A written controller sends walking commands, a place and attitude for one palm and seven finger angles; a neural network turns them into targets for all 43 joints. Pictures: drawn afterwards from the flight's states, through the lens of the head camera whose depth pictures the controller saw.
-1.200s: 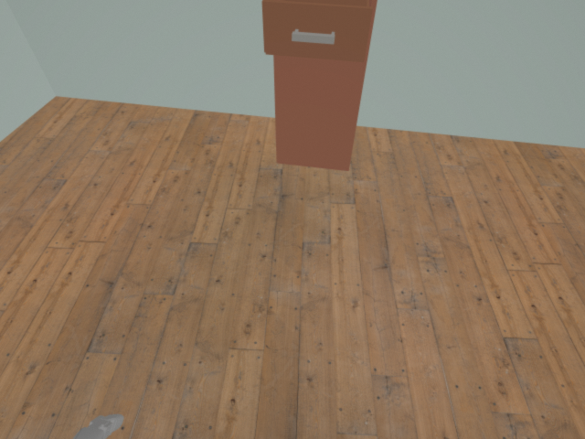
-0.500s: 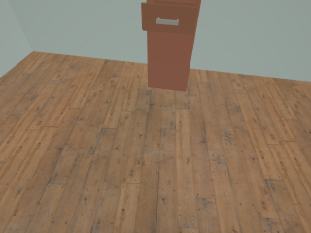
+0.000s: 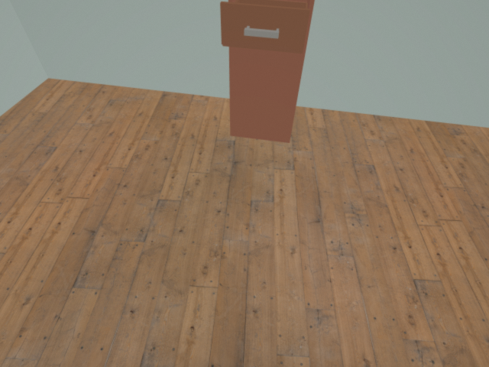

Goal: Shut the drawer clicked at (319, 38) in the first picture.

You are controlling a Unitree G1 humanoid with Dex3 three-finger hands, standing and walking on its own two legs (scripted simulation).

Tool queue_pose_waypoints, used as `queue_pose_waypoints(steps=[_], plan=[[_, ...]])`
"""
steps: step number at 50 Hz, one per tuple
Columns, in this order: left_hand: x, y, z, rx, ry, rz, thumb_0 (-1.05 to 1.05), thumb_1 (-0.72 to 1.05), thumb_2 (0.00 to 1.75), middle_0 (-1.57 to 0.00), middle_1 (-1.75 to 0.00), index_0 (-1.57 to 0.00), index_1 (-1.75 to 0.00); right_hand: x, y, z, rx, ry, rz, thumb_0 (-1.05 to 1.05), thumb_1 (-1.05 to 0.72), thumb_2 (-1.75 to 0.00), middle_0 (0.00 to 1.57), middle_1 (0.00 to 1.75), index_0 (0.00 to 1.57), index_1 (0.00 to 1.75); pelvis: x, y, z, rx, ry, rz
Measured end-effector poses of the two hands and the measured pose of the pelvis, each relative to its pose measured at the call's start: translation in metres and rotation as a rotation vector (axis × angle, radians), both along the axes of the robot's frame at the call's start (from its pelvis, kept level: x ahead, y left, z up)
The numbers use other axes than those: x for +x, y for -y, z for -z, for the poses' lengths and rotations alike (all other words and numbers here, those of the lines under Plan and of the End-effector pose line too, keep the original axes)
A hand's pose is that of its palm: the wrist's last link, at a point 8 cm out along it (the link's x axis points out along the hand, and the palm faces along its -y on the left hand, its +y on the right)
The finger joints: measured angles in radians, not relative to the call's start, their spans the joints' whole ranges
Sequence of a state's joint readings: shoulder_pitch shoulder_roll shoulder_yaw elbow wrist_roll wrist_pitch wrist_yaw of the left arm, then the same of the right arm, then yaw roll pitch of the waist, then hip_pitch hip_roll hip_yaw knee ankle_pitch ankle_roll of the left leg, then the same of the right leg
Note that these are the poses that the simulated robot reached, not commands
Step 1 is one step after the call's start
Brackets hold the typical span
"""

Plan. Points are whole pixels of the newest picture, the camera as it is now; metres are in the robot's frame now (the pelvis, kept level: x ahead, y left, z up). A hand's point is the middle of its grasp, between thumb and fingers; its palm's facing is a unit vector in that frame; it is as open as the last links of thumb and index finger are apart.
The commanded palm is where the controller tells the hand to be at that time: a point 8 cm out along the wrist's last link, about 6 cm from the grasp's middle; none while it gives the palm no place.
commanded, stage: look at it before walking up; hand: left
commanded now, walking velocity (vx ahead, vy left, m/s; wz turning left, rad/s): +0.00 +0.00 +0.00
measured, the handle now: (262, 31) +1.30 +0.01 +0.02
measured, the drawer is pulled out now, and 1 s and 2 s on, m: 0.28 0.28 0.28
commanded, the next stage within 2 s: walk to a spot facing it in 0.34 s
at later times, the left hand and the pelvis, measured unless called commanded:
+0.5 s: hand out of the picture +0.08 +0.25 -0.16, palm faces -0.01 -0.94 -0.33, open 7.4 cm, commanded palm none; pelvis +0.01 +0.00 +0.00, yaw +0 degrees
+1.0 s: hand out of the picture +0.12 +0.14 -0.18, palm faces -0.03 -0.98 -0.20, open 7.4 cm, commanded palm none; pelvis +0.13 -0.04 -0.01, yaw -7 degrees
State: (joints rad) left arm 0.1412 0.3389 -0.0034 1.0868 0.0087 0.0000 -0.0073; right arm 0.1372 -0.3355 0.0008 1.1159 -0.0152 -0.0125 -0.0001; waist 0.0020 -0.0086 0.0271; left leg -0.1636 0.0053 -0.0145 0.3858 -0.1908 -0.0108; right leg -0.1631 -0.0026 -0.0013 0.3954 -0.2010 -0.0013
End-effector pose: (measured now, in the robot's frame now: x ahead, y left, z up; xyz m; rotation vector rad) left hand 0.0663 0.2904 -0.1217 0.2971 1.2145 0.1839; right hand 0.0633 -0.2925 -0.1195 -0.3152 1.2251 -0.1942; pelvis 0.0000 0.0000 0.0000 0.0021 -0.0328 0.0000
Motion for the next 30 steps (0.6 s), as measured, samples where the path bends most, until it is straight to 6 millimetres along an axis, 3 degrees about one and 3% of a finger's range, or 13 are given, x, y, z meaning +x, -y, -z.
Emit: queue_pose_waypoints(steps=[23, 30], plan=[[0.008, -0.005, -0.003, 0.011, 0.008, -0.003, 0.01, 0.90, 0.90, -0.21, -0.30, -0.20, -0.30, 0.021, -0.004, -0.003, 0.003, 0.033, -0.011, 0.01, -0.90, -0.90, 0.20, 0.30, 0.20, 0.30, 0.008, -0.002, -0.001, 0.000, 0.004, 0.002], [-0.002, 0.010, 0.010, -0.032, -0.044, -0.012, 0.01, 0.90, 0.90, -0.20, -0.30, -0.20, -0.30, 0.010, -0.019, 0.007, 0.037, 0.004, 0.016, 0.01, -0.90, -0.90, 0.20, 0.30, 0.20, 0.30, 0.020, -0.003, 0.002, -0.001, -0.005, 0.030]])
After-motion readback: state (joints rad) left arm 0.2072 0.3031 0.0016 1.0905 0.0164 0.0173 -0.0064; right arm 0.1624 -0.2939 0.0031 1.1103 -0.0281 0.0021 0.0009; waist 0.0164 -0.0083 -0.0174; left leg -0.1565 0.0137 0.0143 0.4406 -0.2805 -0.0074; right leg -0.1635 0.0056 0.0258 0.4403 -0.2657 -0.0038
